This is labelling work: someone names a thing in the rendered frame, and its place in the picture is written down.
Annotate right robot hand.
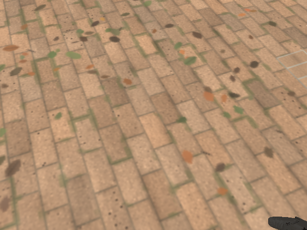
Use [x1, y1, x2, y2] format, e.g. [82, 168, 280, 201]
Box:
[268, 217, 307, 230]

